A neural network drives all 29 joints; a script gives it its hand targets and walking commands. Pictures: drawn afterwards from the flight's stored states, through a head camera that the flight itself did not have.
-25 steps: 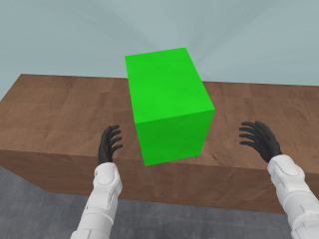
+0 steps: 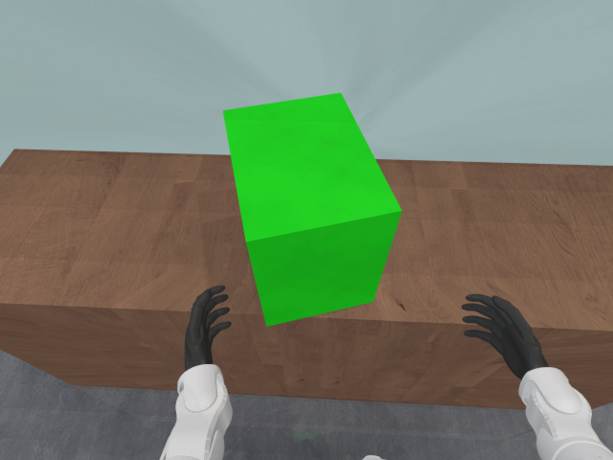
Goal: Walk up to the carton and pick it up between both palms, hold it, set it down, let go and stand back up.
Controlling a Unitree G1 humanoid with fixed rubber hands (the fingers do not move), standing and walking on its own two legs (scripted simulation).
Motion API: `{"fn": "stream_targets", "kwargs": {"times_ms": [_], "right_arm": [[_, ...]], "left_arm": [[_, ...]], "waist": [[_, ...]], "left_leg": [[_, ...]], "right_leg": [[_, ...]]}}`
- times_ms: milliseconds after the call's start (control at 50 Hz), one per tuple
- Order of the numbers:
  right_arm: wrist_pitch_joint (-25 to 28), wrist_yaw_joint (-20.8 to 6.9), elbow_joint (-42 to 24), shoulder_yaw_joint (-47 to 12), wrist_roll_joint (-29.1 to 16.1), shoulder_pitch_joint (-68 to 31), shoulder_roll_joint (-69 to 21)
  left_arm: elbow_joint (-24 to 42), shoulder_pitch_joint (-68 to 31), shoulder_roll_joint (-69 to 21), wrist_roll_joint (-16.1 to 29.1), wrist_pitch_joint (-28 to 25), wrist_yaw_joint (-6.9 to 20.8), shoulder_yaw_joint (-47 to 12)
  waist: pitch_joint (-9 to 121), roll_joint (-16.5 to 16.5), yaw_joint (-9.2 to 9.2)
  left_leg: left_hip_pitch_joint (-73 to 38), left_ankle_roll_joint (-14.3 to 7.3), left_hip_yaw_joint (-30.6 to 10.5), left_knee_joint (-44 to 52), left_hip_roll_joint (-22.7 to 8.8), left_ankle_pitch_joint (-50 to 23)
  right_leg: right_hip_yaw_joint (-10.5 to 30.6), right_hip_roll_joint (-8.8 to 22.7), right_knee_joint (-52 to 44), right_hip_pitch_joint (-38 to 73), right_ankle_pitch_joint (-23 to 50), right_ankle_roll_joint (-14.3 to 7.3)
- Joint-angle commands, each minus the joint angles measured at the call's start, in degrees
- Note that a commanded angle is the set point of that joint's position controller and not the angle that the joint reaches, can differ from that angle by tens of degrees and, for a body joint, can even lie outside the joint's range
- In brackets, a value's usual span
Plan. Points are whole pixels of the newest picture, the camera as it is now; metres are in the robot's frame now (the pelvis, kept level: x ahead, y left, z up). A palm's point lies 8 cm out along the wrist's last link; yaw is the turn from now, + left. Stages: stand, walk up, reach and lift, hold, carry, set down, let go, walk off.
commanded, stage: set down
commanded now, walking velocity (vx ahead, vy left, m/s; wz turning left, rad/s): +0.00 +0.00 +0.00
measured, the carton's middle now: (302, 212) +0.48 +0.06 -0.01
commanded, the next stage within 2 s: let go in 1.46 s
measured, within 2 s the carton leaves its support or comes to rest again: neither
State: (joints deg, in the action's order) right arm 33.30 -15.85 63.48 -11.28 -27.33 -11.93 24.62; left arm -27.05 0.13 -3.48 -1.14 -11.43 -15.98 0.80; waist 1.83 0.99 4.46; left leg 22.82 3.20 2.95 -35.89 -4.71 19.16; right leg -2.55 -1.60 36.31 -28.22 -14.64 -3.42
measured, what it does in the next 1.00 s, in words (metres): stands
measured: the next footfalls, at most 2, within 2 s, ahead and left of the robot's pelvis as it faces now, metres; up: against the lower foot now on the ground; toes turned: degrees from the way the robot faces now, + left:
none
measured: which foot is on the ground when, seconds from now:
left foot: down 0.00-1.00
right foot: down 0.00-1.00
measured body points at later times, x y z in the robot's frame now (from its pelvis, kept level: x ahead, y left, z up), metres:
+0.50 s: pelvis +0.01 +0.01 +0.00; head +0.03 +0.02 +0.45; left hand +0.22 +0.21 -0.05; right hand +0.24 -0.23 -0.05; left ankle -0.02 +0.15 -0.72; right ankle +0.04 -0.08 -0.72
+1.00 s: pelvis +0.02 +0.03 +0.02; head +0.02 +0.04 +0.47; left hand +0.19 +0.24 -0.06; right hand +0.21 -0.20 -0.06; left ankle -0.02 +0.15 -0.72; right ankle +0.04 -0.08 -0.72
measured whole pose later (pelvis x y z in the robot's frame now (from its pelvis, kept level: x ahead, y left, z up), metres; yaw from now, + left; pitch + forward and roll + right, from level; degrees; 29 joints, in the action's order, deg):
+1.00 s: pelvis +0.02 +0.03 +0.02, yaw +1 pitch -2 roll -1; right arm 20.9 -9.0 52.5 -1.4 -8.8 5.7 15.2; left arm -29.9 11.4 5.6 0.1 -2.1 -8.1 -1.0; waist -2.0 0.6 2.3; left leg 5.9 1.2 3.2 -25.8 -2.9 17.4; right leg -2.3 -0.4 24.9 -10.3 -12.2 -0.9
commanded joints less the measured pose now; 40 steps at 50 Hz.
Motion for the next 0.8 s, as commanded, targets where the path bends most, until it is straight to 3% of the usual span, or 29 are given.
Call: {"fn": "stream_targets", "kwargs": {"times_ms": [0, 180, 440, 780], "right_arm": [[5.25, -0.07, -5.91, 2.26, -1.70, -8.15, 12.78], [4.51, 1.02, -10.76, 1.84, -0.60, -5.14, 11.16], [-0.32, 2.72, -10.75, 5.24, 5.30, 2.66, 8.38], [-6.88, 5.50, -15.69, 11.14, 14.66, 8.37, 2.53]], "left_arm": [[11.29, -5.71, -0.23, -1.07, -4.86, 0.10, -0.84], [9.30, -4.84, 3.45, -0.13, -6.09, 1.51, 1.15], [6.83, 1.11, 5.56, 0.56, -1.75, 4.19, -0.19], [7.40, 3.65, 10.32, 0.69, 3.90, 6.31, -1.10]], "waist": [[17.00, 6.15, -0.55], [15.06, 8.91, -0.18], [10.59, 4.44, -1.59], [4.45, 1.30, -1.93]], "left_leg": [[0.36, -2.27, 0.48, 2.07, 5.27, -14.24], [6.11, -2.94, 1.83, 2.90, 6.33, -7.73], [-4.95, -2.07, 0.24, 7.37, 5.11, -12.83], [-9.07, -1.94, -0.12, 13.26, 4.27, -12.16]], "right_leg": [[5.98, -1.22, -4.84, 19.06, 13.38, 0.09], [10.12, 1.23, -4.71, 24.31, 10.56, 2.05], [4.46, -0.41, -7.98, 21.31, 13.56, 0.49], [3.23, 0.45, -12.74, 25.19, 12.83, 0.81]]}}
